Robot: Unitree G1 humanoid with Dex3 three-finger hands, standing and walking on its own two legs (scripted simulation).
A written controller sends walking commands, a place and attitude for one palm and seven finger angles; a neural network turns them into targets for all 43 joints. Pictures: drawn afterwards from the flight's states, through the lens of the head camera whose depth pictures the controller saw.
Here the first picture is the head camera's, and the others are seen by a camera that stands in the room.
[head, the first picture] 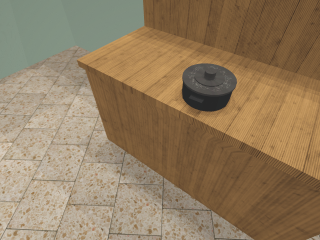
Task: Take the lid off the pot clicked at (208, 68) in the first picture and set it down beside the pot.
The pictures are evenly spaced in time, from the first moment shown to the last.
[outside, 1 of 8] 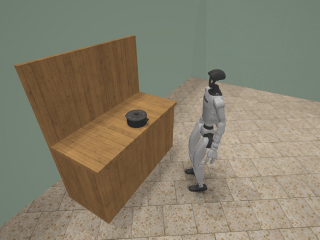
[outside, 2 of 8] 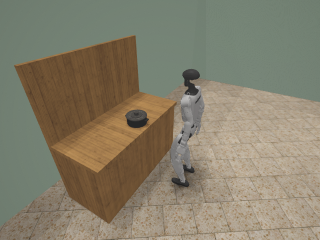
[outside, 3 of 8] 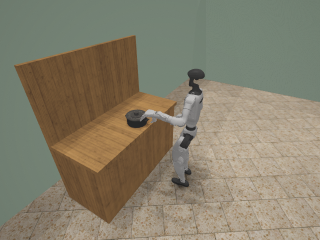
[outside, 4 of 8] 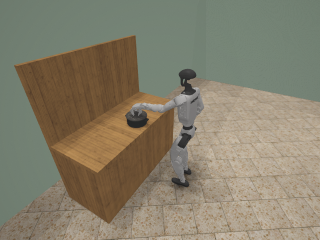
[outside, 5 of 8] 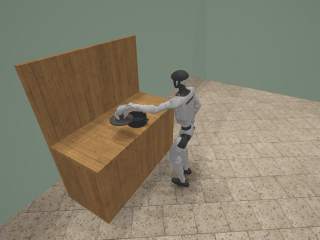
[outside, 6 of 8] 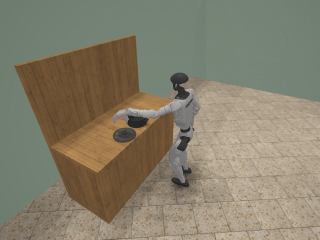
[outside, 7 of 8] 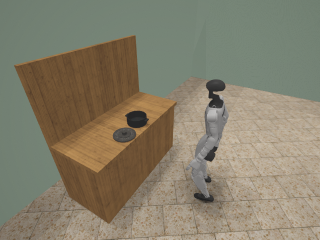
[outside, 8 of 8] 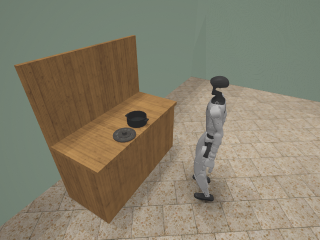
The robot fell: no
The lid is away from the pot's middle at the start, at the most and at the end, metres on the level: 0.00 0.24 0.24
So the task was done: yes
